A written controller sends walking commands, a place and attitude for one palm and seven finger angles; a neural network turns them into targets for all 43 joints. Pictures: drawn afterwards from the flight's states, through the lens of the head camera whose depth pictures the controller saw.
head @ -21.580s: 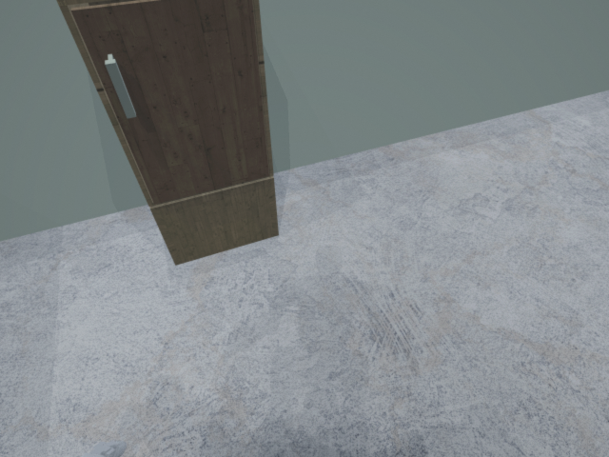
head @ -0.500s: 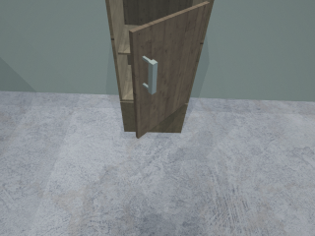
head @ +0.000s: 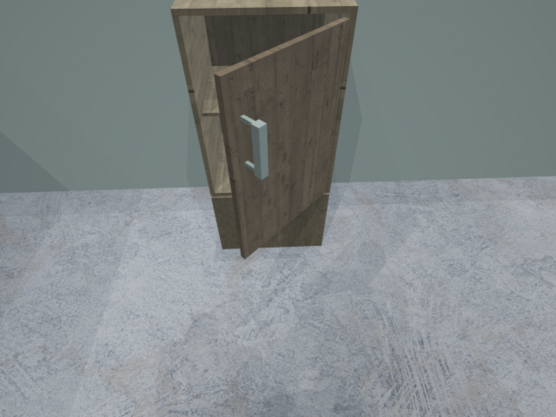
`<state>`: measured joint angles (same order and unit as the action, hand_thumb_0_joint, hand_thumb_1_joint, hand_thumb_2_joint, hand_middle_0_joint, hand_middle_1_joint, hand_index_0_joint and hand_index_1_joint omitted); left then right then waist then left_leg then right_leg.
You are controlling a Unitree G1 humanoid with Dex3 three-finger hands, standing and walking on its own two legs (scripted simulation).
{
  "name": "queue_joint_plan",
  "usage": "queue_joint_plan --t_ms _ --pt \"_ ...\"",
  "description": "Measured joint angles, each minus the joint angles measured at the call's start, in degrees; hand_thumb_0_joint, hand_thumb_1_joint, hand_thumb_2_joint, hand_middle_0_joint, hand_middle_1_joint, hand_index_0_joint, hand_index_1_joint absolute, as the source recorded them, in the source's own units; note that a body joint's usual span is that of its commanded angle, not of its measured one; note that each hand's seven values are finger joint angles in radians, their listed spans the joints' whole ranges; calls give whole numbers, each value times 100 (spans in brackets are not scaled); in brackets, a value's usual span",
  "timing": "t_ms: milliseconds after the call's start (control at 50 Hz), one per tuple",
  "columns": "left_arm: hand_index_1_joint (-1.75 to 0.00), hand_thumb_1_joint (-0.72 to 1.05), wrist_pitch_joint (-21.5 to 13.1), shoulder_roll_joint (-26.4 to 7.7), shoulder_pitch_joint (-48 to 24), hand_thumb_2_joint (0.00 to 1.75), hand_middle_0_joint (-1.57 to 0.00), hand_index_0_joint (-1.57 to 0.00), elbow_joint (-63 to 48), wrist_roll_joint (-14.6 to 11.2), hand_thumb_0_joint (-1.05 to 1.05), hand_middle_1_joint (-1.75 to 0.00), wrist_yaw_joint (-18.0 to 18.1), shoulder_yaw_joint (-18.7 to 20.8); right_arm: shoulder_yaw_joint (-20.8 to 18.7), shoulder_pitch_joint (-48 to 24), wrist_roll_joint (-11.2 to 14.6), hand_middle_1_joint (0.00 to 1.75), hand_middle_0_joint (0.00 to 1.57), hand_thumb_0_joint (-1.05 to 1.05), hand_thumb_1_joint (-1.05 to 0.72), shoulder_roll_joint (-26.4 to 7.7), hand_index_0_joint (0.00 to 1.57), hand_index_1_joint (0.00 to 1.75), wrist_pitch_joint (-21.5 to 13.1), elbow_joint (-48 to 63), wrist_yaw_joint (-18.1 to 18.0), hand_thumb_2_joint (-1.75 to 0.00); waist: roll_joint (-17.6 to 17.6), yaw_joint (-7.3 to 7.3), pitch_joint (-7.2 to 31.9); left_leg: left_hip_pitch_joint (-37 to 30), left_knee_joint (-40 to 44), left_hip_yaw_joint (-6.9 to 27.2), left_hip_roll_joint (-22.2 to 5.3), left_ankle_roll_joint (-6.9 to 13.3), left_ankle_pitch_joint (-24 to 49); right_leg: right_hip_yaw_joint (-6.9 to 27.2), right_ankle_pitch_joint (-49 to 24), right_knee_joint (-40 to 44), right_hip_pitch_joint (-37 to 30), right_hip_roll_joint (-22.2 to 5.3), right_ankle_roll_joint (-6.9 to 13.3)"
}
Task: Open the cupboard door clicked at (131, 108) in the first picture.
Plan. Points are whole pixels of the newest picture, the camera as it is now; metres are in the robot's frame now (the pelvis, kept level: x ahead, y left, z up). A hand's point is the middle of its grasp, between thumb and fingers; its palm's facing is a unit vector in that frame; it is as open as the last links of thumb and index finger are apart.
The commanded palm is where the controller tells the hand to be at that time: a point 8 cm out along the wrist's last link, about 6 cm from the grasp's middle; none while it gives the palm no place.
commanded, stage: let the arm hang, fingers relaxed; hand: left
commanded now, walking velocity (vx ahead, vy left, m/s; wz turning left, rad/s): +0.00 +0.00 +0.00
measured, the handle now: (253, 147) +0.65 +0.09 +0.02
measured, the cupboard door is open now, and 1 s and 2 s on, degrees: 44 44 44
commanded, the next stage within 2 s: look to check the result in 0.16 s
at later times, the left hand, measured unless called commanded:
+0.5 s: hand out of the picture +0.00 +0.16 -0.17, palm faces +0.03 -0.98 -0.19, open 7.4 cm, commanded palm none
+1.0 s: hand out of the picture +0.03 +0.16 -0.17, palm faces +0.01 -0.98 -0.19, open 7.4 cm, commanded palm none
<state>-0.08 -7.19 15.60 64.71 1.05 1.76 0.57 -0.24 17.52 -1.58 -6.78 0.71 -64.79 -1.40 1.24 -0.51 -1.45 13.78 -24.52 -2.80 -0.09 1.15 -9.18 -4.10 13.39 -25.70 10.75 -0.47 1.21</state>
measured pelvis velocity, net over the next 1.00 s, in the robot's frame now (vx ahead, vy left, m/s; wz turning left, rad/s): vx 0.03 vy -0.01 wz -0.04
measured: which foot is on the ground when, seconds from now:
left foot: down 0.00-1.00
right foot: down 0.00-1.00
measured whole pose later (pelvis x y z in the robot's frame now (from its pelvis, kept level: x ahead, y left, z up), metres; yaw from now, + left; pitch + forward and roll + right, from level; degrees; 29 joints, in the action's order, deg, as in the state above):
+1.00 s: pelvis +0.03 -0.01 +0.00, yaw -2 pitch -1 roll +0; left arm 0.4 -7.9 15.1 64.8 0.9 1.4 1.5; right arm -1.0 13.8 -1.4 -8.5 1.2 -64.9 -2.2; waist 0.9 0.5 -3.3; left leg 11.7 -25.1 -4.1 -2.1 -0.4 -12.1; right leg -2.6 14.8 -24.7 8.7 1.5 2.4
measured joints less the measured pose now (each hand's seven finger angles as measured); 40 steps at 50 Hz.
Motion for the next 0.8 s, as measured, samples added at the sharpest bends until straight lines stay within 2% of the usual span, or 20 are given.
queue_joint_plan --t_ms 800 --pt "-30 91 -56 -65 -28 90 -20 -20 127 -34 0 -29 -2 -25 12 -293 22 30 20 0 -91 -138 20 30 -15 -104 -38 -90 -51 37 -157 -296 181 31 -97 -123 -112 -17 58 298 -344 116 91"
